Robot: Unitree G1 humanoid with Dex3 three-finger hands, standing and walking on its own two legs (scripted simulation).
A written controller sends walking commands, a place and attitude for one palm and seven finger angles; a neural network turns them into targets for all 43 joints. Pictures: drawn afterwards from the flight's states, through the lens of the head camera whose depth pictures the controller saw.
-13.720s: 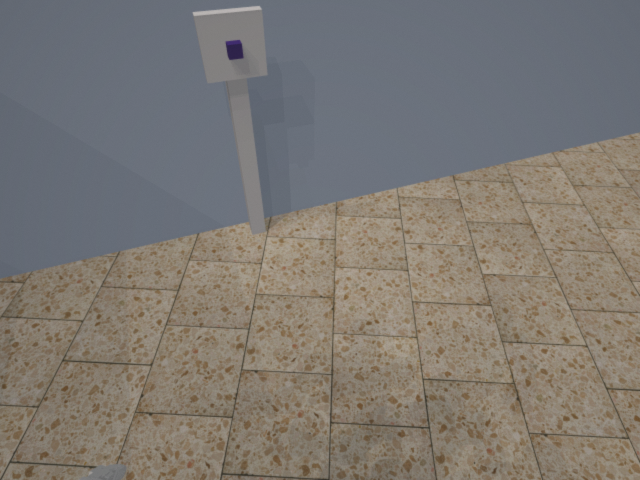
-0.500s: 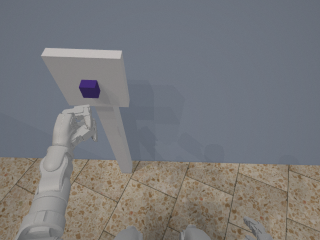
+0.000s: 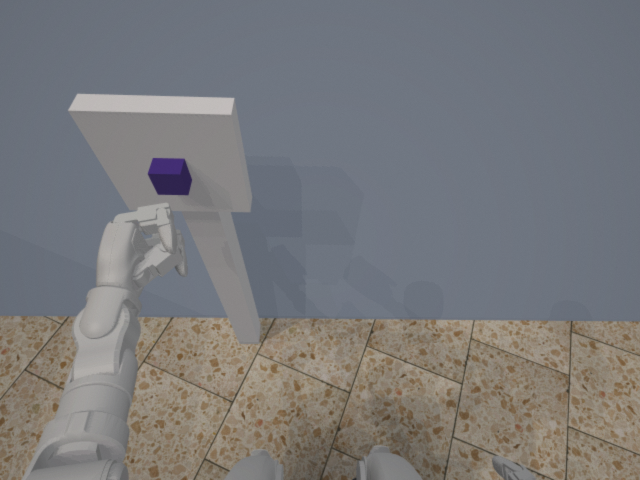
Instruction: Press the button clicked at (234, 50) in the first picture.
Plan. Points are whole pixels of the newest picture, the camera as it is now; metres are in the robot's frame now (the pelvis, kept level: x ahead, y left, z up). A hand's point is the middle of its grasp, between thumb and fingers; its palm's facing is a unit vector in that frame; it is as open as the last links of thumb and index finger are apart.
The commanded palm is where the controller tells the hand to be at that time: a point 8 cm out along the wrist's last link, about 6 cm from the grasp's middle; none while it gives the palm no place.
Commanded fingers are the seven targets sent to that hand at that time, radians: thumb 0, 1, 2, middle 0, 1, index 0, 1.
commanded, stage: aim a knuckle at the button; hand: left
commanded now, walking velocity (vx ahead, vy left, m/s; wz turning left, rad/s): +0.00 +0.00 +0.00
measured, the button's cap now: (171, 174) +0.47 +0.21 +0.08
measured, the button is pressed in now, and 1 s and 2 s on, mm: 0 1 12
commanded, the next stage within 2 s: press the button with the knuckle in 0.32 s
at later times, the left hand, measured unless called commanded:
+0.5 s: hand (174, 253) +0.38 +0.19 +0.05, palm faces +0.00 -1.00 -0.02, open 3.1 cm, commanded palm +0.36 +0.24 +0.06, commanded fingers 0.00 0.90 0.90 -1.30 -1.50 -1.30 -1.50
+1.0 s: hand (182, 223) +0.42 +0.19 +0.05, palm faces +0.00 -1.00 -0.02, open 3.2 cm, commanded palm +0.41 +0.24 +0.06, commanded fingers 0.00 0.90 0.90 -1.30 -1.50 -1.30 -1.50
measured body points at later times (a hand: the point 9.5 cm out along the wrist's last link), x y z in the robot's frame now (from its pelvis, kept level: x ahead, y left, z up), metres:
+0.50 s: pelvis +0.00 +0.00 +0.00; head +0.07 +0.01 +0.44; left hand +0.37 +0.24 +0.05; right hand +0.11 -0.25 -0.11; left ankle +0.00 +0.10 -0.68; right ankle +0.02 -0.11 -0.68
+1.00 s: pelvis -0.01 +0.00 -0.01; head +0.08 +0.02 +0.44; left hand +0.41 +0.24 +0.06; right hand +0.07 -0.26 -0.12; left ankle +0.00 +0.10 -0.68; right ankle +0.02 -0.11 -0.68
